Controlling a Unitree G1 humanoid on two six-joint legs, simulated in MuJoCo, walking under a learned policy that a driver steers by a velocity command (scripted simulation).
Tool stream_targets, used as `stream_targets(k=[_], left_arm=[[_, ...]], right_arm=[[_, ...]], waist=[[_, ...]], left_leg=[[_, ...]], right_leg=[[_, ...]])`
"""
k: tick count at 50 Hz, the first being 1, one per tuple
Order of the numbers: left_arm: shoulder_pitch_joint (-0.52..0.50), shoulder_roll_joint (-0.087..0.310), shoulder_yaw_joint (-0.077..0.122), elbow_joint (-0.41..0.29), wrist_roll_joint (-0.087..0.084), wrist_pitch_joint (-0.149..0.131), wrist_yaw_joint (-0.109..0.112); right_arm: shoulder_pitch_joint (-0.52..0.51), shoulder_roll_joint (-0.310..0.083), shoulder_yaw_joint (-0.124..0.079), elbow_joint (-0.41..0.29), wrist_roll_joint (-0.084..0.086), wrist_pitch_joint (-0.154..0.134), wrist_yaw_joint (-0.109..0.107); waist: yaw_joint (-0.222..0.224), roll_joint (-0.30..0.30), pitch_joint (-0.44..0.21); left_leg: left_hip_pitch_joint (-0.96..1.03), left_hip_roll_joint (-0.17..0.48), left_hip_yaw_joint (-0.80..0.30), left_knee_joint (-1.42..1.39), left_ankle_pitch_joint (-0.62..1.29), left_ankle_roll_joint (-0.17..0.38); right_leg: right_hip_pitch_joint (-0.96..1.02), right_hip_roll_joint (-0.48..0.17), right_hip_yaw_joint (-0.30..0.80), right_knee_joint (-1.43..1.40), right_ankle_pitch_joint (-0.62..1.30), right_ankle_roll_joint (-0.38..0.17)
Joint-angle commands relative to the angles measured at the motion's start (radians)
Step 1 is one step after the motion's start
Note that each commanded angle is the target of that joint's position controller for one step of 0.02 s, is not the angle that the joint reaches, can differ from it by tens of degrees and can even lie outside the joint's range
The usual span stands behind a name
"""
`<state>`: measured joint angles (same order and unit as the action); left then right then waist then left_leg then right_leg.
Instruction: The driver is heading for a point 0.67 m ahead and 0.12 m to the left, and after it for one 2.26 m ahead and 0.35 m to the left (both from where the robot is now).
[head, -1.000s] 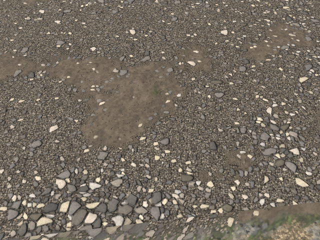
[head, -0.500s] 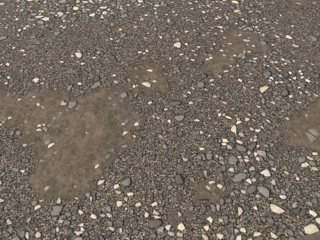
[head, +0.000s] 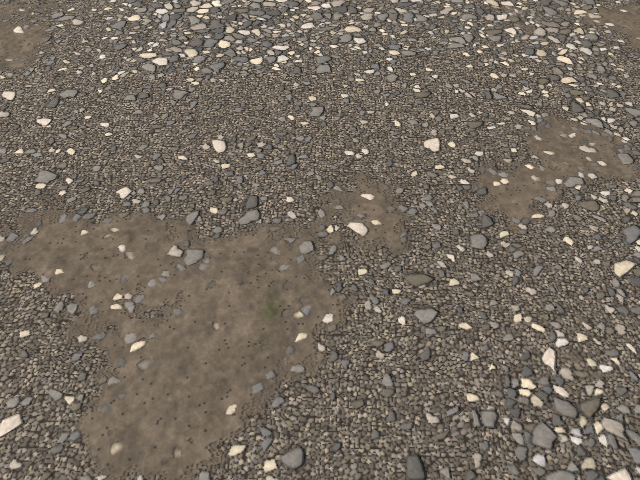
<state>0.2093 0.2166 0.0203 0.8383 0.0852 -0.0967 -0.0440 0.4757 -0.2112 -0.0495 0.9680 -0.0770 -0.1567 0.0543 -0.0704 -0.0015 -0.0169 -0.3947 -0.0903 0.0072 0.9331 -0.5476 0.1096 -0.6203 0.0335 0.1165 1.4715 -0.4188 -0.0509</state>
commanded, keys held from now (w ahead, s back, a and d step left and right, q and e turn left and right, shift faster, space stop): w+q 0.74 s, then w+e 0.06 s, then e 0.20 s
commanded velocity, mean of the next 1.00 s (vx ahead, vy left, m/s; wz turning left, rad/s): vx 0.47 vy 0.00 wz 0.45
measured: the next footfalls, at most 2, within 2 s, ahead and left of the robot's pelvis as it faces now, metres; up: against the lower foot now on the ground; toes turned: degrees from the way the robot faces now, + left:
right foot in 0.26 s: +0.34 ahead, -0.13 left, -0.19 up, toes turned +10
left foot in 0.70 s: +0.48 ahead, +0.23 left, -0.19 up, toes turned +28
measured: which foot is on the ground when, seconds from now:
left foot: down 0.00-0.28, up 0.30-0.68, down 0.70-1.00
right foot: up 0.00-0.24, down 0.26-0.70, up 0.72-1.00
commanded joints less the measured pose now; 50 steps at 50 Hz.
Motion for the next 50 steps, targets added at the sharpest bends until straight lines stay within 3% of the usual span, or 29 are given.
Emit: stream_targets(k=[1, 2, 3, 4, 5, 6, 7, 8, 9, 10, 12, 14, 15, 16, 17, 18, 19, 21, 23, 28, 32, 35, 36, 37, 38, 39, 41, 44, 50], left_arm=[[0.035, -0.016, -0.025, -0.107, 0.036, 0.019, 0.019], [0.086, -0.044, -0.046, -0.105, 0.05, 0.02, 0.009], [0.093, -0.042, -0.046, -0.121, 0.036, 0.013, 0.01], [0.019, -0.006, -0.048, -0.134, 0.042, 0.005, -0.001], [-0.094, 0.004, -0.049, -0.16, 0.046, 0.007, -0.008], [-0.167, 0.014, -0.059, -0.174, 0.024, 0.017, -0.017], [-0.187, -0.009, -0.061, -0.192, 0.01, 0.033, -0.023], [-0.175, -0.008, -0.061, -0.205, 0.0, 0.043, -0.026], [-0.302, 0.075, -0.001, -0.276, -0.163, 0.004, 0.01], [-0.271, 0.058, -0.007, -0.267, -0.179, -0.015, 0.02], [-0.032, 0.082, 0.024, -0.156, -0.152, -0.026, 0.021], [0.392, 0.088, 0.046, -0.017, -0.09, -0.007, 0.014], [0.443, 0.142, 0.058, 0.001, -0.089, -0.009, 0.009], [0.418, 0.15, 0.069, -0.007, -0.102, 0.002, 0.008], [0.393, 0.225, 0.095, 0.031, -0.113, 0.004, 0.019], [0.248, 0.103, 0.064, -0.005, -0.094, -0.001, 0.049], [0.153, 0.097, 0.055, -0.005, -0.08, -0.004, 0.069], [0.005, 0.035, 0.022, 0.003, -0.085, -0.004, 0.067], [-0.031, 0.106, 0.036, -0.005, -0.049, -0.003, 0.074], [0.095, 0.183, 0.071, 0.035, -0.11, 0.001, 0.094], [0.142, 0.216, 0.101, 0.035, -0.111, 0.034, 0.075], [0.126, 0.237, 0.104, 0.016, -0.104, 0.055, 0.07], [0.127, 0.207, 0.089, -0.02, -0.077, 0.047, 0.072], [0.154, 0.082, 0.043, -0.094, -0.056, 0.001, 0.052], [0.072, 0.17, 0.061, -0.076, -0.105, -0.041, 0.036], [0.041, 0.184, 0.066, -0.073, -0.132, -0.048, 0.032], [0.004, 0.176, 0.068, -0.058, -0.096, -0.03, 0.058], [0.081, 0.143, 0.07, -0.03, -0.095, 0.021, 0.058], [-0.063, 0.074, 0.051, -0.07, -0.093, 0.018, 0.045]], right_arm=[[-0.149, 0.009, 0.044, -0.082, -0.007, 0.009, -0.014], [-0.163, -0.013, 0.053, -0.097, -0.014, 0.002, -0.033], [-0.139, -0.03, 0.055, -0.105, -0.009, -0.009, -0.04], [-0.001, 0.022, 0.067, -0.068, -0.005, -0.024, -0.075], [0.138, 0.011, 0.07, -0.028, 0.011, -0.029, -0.09], [0.133, 0.004, 0.062, -0.035, 0.04, -0.023, -0.097], [0.142, -0.069, 0.06, -0.033, 0.038, -0.007, -0.066], [0.14, -0.114, 0.059, -0.032, 0.006, -0.003, -0.026], [0.022, -0.141, -0.001, -0.06, 0.142, 0.047, -0.093], [0.029, -0.116, 0.008, -0.057, 0.145, 0.074, -0.108], [0.057, -0.076, 0.003, -0.049, 0.127, 0.129, -0.122], [0.105, 0.056, 0.021, -0.048, 0.098, 0.115, -0.073], [0.142, 0.052, 0.039, -0.109, 0.149, 0.099, -0.068], [0.126, 0.004, 0.035, -0.135, 0.149, 0.082, -0.066], [0.033, -0.012, 0.034, -0.197, 0.165, 0.072, -0.074], [-0.17, -0.069, 0.006, -0.246, 0.156, 0.079, -0.102], [-0.217, -0.076, 0.003, -0.268, 0.151, 0.099, -0.108], [-0.208, -0.038, -0.002, -0.266, 0.122, 0.138, -0.098], [-0.204, -0.032, -0.017, -0.266, 0.087, 0.13, -0.093], [-0.378, -0.002, -0.002, -0.34, 0.097, 0.129, -0.037], [-0.51, -0.055, -0.015, -0.408, 0.098, 0.131, -0.009], [-0.29, -0.148, -0.064, -0.354, 0.094, 0.128, -0.012], [-0.081, -0.264, -0.108, -0.316, 0.1, 0.13, -0.03], [-0.052, -0.386, -0.12, -0.314, 0.115, 0.12, -0.03], [0.047, -0.295, -0.095, -0.305, 0.095, 0.115, -0.033], [0.001, -0.245, -0.079, -0.283, 0.086, 0.108, -0.035], [-0.222, -0.171, -0.052, -0.327, 0.086, 0.099, -0.036], [-0.291, -0.139, -0.044, -0.315, 0.07, 0.072, -0.036], [-0.274, -0.136, -0.044, -0.255, 0.071, 0.072, -0.088]], waist=[[0.122, -0.016, 0.085], [0.15, 0.011, 0.074], [0.16, 0.0, 0.043], [0.057, -0.033, 0.065], [-0.029, 0.028, 0.077], [-0.085, -0.032, 0.077], [-0.06, 0.036, 0.071], [-0.021, 0.064, 0.082], [-0.018, 0.005, 0.078], [-0.018, 0.043, 0.076], [0.027, 0.111, 0.047], [0.155, -0.082, -0.158], [0.165, -0.233, -0.256], [0.164, -0.248, -0.294], [0.145, -0.25, -0.254], [0.131, -0.058, -0.154], [0.081, -0.119, -0.049], [-0.019, -0.057, 0.189], [-0.016, -0.126, 0.129], [0.072, -0.059, 0.032], [0.127, -0.042, 0.085], [0.012, -0.02, -0.047], [-0.071, 0.109, -0.179], [0.001, 0.359, -0.31], [-0.083, 0.214, -0.378], [-0.061, 0.175, -0.255], [0.038, 0.031, -0.12], [0.123, 0.034, -0.1], [0.073, 0.055, -0.05]], left_leg=[[-0.259, 0.174, -0.403, -0.359, 0.139, 0.234], [-0.416, 0.115, -0.315, -0.289, 0.114, 0.207], [-0.529, 0.084, -0.273, -0.264, 0.155, 0.193], [-0.317, 0.033, -0.25, -0.156, 0.044, 0.138], [-0.098, 0.065, -0.323, -0.077, 0.005, 0.141], [-0.125, 0.017, -0.256, -0.031, -0.066, 0.102], [-0.326, 0.022, -0.256, -0.099, -0.111, 0.114], [-0.472, 0.05, -0.349, -0.15, -0.187, 0.149], [-0.315, 0.077, -0.42, -0.115, 0.016, 0.119], [-0.169, 0.061, -0.429, -0.008, 0.023, 0.095], [0.053, 0.021, -0.355, 0.32, 0.05, 0.054], [-0.475, -0.072, -0.253, 0.867, -0.36, 0.009], [-0.75, -0.023, -0.234, 1.155, -0.374, -0.017], [-0.817, 0.046, -0.219, 1.212, -0.261, -0.033], [-0.943, 0.092, -0.144, 1.243, -0.119, -0.06], [-0.914, 0.129, -0.157, 1.025, 0.133, -0.052], [-0.868, 0.173, -0.181, 0.965, 0.214, -0.074], [-0.631, 0.212, -0.208, 0.637, 0.297, -0.119], [-0.336, 0.177, -0.097, 0.344, 0.521, -0.158], [-0.309, 0.19, -0.063, -0.087, 0.616, -0.093], [-0.371, 0.17, -0.001, -0.208, 0.374, -0.031], [0.055, 0.023, 0.126, -0.331, 0.328, 0.031], [0.436, 0.152, -0.135, -0.326, 0.443, 0.11], [0.748, 0.374, -0.719, -0.521, 0.244, 0.296], [0.821, 0.426, -0.804, -0.622, 0.242, 0.283], [0.74, 0.42, -0.647, -0.593, 0.378, 0.236], [0.389, 0.346, -0.389, -0.573, 0.698, 0.161], [0.227, 0.297, -0.207, -0.622, 1.024, 0.11], [0.215, 0.218, 0.046, -0.657, 1.104, -0.014]], right_leg=[[-0.134, -0.086, -0.014, -0.218, 0.287, 0.032], [0.03, -0.089, -0.076, -0.228, 0.476, 0.027], [0.178, -0.071, -0.149, -0.219, 0.501, 0.053], [-0.005, -0.112, -0.049, -0.428, 0.802, 0.079], [-0.206, -0.119, -0.05, -0.534, 0.801, 0.093], [-0.098, -0.114, -0.083, -0.886, 0.92, 0.09], [0.194, -0.072, -0.166, -0.917, 0.868, 0.084], [0.397, -0.071, -0.168, -0.807, 0.883, 0.079], [0.327, -0.007, -0.075, -0.949, 0.765, 0.072], [0.323, -0.031, -0.042, -1.1, 0.801, 0.071], [0.389, -0.153, 0.006, -1.396, 1.05, 0.037], [1.102, -0.277, 0.013, -0.922, 1.255, -0.022], [1.296, -0.432, 0.126, -0.762, 1.143, -0.121], [1.215, -0.45, 0.202, -0.819, 0.843, -0.164], [1.127, -0.541, 0.378, -0.985, 0.324, -0.284], [0.905, -0.52, 0.402, -1.186, -0.063, -0.225], [0.714, -0.563, 0.47, -1.224, -0.094, -0.232], [0.203, -0.403, 0.147, -1.276, 0.064, -0.13], [0.039, -0.253, -0.109, -1.286, 0.292, -0.102], [0.401, -0.329, -0.141, -1.276, 0.32, -0.097], [0.595, -0.381, -0.162, -1.227, 0.315, -0.075], [0.531, -0.289, -0.313, -0.835, 0.817, -0.011], [0.237, -0.239, -0.342, -0.451, 0.659, 0.05], [-0.195, -0.031, -0.193, -0.099, -0.136, 0.104], [-0.318, -0.051, -0.032, -0.008, -0.117, 0.071], [-0.39, -0.091, -0.052, -0.021, -0.037, 0.047], [-0.221, -0.175, -0.064, -0.179, 0.107, 0.042], [-0.054, -0.172, -0.062, -0.279, 0.176, 0.046], [0.026, -0.074, -0.098, -0.743, 0.561, 0.036]])
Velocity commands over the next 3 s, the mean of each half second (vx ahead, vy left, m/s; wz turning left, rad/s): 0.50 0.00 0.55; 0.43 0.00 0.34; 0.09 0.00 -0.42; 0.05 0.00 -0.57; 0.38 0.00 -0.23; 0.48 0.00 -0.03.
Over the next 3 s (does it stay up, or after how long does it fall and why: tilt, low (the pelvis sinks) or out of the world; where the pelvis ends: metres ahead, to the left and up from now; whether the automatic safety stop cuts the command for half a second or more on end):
stays up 1.10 0.18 -0.14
